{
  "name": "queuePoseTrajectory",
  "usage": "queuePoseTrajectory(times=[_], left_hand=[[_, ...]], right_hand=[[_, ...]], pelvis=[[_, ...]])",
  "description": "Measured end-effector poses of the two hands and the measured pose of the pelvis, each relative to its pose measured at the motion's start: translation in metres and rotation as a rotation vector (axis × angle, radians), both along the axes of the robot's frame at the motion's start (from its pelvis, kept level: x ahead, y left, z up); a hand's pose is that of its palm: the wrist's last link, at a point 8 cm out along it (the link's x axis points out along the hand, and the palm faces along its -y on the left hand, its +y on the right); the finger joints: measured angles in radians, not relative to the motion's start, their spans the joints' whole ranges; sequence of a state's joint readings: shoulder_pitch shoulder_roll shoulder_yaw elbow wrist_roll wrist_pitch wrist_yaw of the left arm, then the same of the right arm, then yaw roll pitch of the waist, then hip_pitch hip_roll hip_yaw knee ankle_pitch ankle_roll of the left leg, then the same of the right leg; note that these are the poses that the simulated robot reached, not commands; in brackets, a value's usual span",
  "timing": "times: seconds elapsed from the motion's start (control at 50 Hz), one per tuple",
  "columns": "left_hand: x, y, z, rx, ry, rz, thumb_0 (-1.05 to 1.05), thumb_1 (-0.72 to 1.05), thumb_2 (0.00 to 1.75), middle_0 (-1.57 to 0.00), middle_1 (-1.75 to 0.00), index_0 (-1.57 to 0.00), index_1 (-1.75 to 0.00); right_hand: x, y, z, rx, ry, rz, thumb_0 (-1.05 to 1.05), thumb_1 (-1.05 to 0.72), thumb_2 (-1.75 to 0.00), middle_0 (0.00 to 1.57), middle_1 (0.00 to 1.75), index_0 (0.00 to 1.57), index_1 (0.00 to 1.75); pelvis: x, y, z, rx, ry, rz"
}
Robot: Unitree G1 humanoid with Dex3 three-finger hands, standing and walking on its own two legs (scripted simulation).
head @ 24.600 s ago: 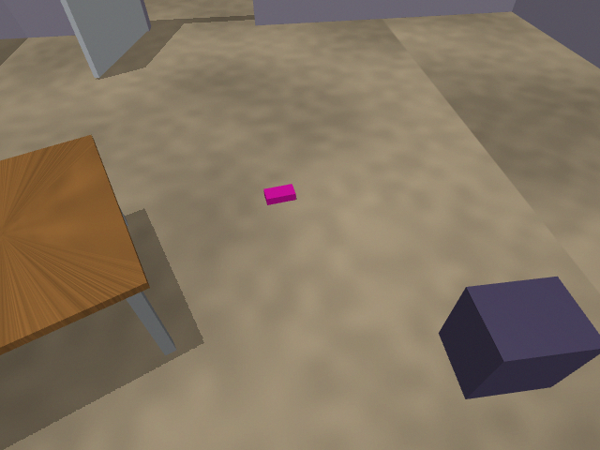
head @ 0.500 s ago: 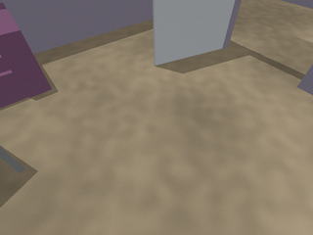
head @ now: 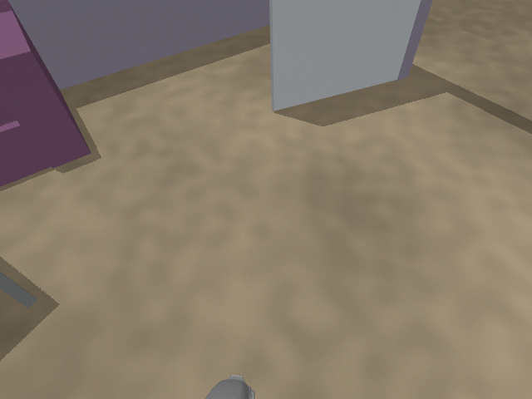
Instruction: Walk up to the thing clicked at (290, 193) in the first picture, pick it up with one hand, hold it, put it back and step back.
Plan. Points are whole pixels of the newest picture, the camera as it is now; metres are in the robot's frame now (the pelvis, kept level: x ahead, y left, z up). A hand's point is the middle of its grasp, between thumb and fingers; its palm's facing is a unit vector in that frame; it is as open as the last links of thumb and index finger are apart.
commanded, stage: walk up
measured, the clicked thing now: out of the picture +0.01 +0.52 -0.75
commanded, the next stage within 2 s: none
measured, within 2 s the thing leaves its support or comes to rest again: neither
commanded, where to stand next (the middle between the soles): +0.53 +0.00 m, yaw -1 degrees
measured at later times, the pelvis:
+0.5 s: pelvis +0.21 +0.02 +0.00, yaw -5 degrees
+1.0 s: pelvis +0.41 +0.02 -0.01, yaw -17 degrees
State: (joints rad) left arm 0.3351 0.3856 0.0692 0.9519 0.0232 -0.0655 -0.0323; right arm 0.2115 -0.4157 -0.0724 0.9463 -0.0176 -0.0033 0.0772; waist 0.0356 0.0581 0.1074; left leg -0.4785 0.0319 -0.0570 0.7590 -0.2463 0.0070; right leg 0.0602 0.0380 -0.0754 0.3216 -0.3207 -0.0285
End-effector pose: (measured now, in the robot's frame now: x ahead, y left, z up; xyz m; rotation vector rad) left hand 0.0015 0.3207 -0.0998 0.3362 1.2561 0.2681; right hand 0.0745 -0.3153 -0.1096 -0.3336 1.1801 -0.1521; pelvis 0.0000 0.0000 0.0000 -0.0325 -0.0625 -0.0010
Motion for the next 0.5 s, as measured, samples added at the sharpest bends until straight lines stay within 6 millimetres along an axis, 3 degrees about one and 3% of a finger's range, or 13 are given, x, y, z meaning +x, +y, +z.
queuePoseTrajectory(times=[0.12, 0.18, 0.34, 0.5], left_hand=[[0.058, 0.011, -0.035, -0.051, -0.006, -0.002, 0.01, 0.9, 0.9, -0.2, -0.3, -0.21, -0.3], [0.094, 0.011, -0.044, -0.073, 0.0, -0.019, 0.01, 0.91, 0.9, -0.2, -0.3, -0.2, -0.3], [0.196, 0.015, -0.016, -0.083, -0.086, -0.117, 0.01, 0.91, 0.9, -0.2, -0.3, -0.21, -0.3], [0.269, 0.014, 0.004, -0.023, -0.053, -0.17, 0.0, 0.91, 0.9, -0.2, -0.3, -0.2, -0.3]], right_hand=[[0.082, 0.025, -0.003, -0.023, -0.046, 0.052, 0.0, -0.91, -0.9, 0.2, 0.3, 0.2, 0.3], [0.113, 0.035, 0.002, -0.036, -0.12, 0.045, 0.0, -0.91, -0.9, 0.2, 0.3, 0.21, 0.3], [0.139, 0.038, 0.027, -0.038, -0.137, -0.032, 0.0, -0.9, -0.9, 0.2, 0.3, 0.21, 0.3], [0.165, 0.008, 0.012, -0.029, -0.087, -0.086, 0.0, -0.9, -0.9, 0.2, 0.3, 0.21, 0.3]], pelvis=[[0.059, 0.015, -0.019, 0.008, 0.007, 0.015], [0.083, 0.026, -0.022, 0.021, -0.003, 0.003], [0.144, 0.029, 0.001, 0.028, -0.01, -0.02], [0.21, 0.016, -0.001, 0.058, -0.006, -0.08]])
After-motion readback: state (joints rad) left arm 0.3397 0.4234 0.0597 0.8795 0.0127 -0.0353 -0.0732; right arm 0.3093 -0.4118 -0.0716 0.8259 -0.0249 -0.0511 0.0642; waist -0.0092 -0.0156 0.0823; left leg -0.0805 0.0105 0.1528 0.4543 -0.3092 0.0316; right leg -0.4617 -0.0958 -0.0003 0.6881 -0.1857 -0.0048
